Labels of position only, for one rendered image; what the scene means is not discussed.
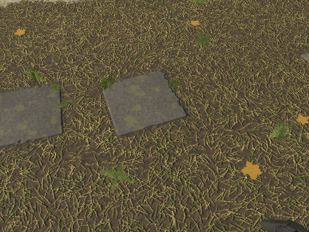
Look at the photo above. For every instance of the right robot hand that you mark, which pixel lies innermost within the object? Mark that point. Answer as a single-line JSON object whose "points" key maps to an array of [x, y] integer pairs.
{"points": [[278, 225]]}

